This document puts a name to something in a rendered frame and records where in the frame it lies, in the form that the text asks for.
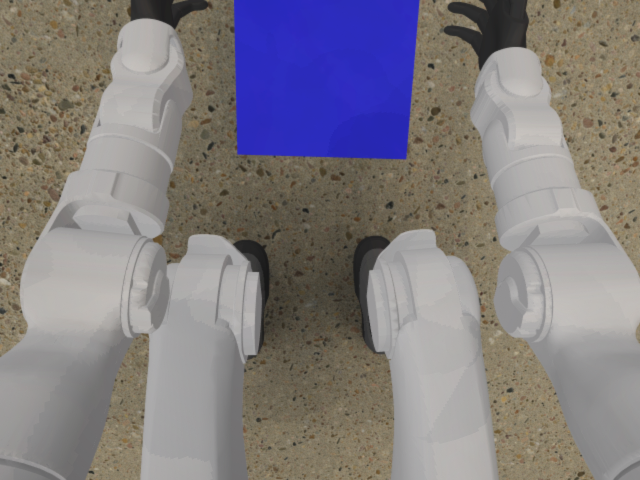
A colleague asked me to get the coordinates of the left robot hand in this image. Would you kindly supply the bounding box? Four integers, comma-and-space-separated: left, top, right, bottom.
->
131, 0, 208, 30

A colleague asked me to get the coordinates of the robot right forearm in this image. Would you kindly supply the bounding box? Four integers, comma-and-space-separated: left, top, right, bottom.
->
470, 47, 640, 327

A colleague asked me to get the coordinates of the robot left shin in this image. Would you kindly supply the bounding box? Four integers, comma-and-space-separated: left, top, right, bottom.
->
149, 234, 252, 339

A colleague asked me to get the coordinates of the left robot upper arm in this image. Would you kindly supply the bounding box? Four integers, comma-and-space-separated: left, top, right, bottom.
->
0, 227, 170, 480

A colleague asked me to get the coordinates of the robot left forearm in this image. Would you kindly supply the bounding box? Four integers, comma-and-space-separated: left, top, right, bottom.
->
20, 18, 193, 322

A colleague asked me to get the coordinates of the left robot foot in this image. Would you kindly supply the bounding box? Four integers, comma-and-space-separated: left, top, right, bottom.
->
233, 240, 269, 360

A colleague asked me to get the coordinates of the carton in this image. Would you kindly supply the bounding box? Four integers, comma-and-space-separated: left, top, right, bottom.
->
234, 0, 420, 159

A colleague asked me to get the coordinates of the right robot upper arm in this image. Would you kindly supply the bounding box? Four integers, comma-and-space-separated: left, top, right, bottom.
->
493, 243, 640, 480

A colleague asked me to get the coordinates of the right robot hand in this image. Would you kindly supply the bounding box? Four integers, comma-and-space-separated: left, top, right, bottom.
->
444, 0, 529, 71

